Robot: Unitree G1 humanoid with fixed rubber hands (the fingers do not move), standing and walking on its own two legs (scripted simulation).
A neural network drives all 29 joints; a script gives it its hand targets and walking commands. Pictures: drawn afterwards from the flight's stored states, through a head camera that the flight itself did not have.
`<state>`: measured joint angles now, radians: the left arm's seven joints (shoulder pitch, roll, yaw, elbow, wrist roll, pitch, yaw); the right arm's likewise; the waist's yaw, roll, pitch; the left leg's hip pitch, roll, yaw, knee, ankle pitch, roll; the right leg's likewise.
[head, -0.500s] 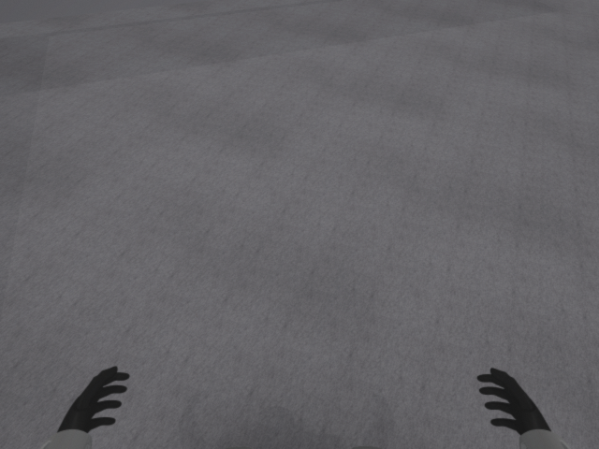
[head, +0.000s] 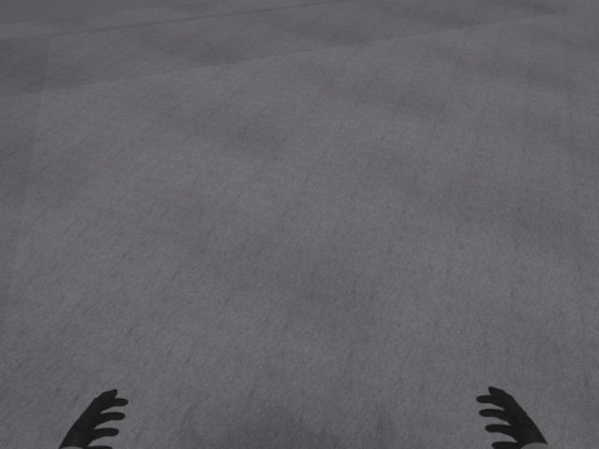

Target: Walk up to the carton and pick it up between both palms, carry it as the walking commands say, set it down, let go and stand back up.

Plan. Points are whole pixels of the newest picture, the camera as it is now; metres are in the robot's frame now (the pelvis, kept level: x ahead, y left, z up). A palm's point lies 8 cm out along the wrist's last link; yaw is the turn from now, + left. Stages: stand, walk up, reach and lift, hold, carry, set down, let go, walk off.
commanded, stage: stand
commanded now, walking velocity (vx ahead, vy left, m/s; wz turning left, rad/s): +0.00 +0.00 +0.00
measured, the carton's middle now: out of the picture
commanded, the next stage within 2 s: walk up in 1.98 s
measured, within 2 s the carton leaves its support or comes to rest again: neither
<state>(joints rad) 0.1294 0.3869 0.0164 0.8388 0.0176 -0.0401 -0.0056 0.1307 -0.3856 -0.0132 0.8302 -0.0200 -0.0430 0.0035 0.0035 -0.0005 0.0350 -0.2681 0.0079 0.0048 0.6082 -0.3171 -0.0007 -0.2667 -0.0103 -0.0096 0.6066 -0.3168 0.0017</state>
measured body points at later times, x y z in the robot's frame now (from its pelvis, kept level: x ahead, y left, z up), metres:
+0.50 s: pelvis +0.00 +0.00 +0.02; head +0.00 +0.00 +0.47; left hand +0.12 +0.31 -0.09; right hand +0.12 -0.31 -0.09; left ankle +0.01 +0.12 -0.73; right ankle +0.01 -0.12 -0.73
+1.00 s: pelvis +0.00 +0.00 +0.02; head +0.00 +0.00 +0.47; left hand +0.11 +0.32 -0.10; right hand +0.11 -0.32 -0.10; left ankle +0.01 +0.12 -0.73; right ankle +0.01 -0.12 -0.73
